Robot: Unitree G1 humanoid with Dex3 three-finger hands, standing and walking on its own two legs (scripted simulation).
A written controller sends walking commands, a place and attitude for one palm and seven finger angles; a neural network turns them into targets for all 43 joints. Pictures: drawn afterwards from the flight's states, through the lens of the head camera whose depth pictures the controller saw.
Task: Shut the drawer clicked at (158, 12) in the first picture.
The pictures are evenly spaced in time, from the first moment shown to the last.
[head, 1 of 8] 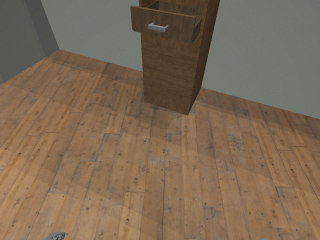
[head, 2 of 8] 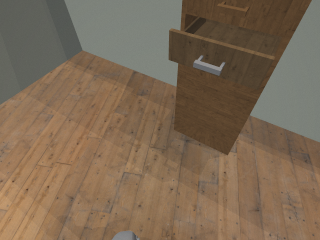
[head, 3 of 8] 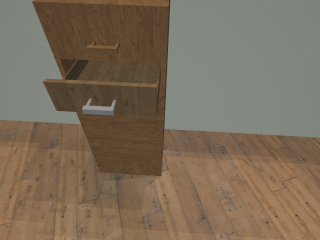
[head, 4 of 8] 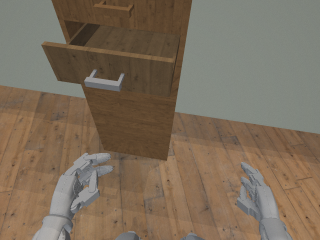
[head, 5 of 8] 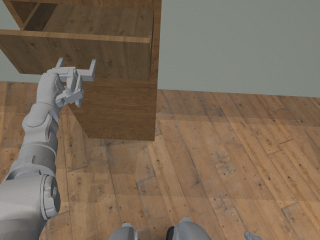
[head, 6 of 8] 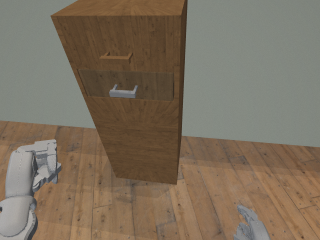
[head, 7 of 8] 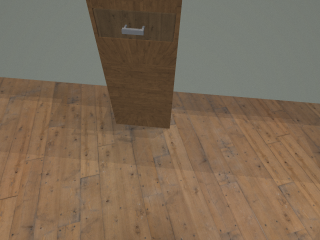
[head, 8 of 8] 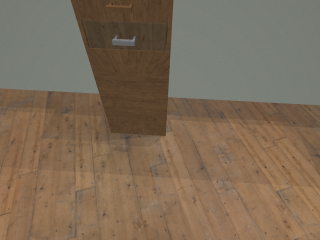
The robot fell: no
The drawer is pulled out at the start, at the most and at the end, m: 0.15 0.15 0.00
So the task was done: yes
